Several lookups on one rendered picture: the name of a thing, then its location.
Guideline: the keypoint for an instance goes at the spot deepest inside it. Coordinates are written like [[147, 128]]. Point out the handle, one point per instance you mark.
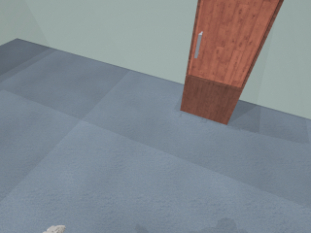
[[198, 44]]

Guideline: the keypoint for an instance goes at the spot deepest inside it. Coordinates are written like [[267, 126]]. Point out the cupboard door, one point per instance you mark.
[[232, 32]]

